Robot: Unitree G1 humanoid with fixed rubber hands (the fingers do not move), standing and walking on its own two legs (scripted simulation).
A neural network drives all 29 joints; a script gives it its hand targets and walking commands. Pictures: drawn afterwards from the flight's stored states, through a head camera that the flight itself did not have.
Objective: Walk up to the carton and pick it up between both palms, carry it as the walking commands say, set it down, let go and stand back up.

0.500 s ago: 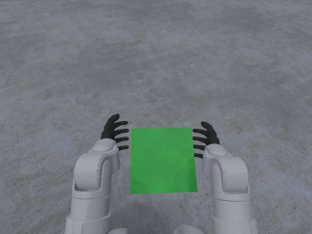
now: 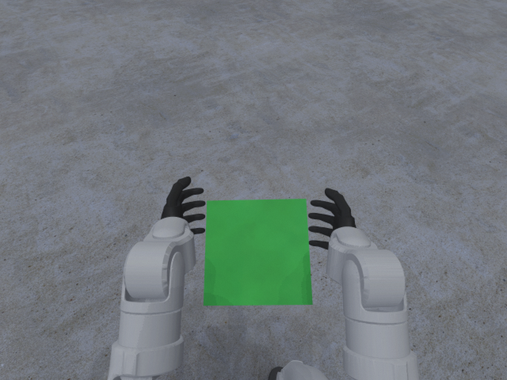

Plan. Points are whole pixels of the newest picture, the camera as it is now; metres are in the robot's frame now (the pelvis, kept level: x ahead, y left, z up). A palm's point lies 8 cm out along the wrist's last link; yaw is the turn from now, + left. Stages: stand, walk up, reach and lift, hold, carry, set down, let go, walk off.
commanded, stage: carry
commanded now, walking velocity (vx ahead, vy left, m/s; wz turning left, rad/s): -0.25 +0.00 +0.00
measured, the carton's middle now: (258, 254) +0.31 -0.01 +0.00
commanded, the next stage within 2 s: none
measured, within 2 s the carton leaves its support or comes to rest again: neither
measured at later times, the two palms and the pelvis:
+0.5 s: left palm (202, 341) +0.15 +0.06 +0.12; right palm (422, 371) +0.12 -0.18 +0.10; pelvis -0.15 -0.04 +0.01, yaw -1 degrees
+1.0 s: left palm out of the picture +0.10 +0.09 +0.12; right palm out of the picture +0.09 -0.14 +0.11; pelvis -0.19 -0.03 +0.01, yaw +0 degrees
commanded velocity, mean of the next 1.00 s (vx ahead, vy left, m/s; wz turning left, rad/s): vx -0.02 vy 0.00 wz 0.00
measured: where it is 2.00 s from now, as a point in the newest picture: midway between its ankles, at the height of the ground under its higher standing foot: outside the picture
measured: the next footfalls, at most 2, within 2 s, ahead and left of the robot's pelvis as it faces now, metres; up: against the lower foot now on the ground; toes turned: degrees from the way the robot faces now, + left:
right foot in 0.30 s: -0.10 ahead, -0.14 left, +0.00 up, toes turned -6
left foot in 0.52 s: -0.07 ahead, +0.09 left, +0.00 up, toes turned +8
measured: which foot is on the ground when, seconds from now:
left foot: down 0.00-0.34, up 0.36-0.50, down 0.52-1.00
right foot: up 0.00-0.28, down 0.30-1.00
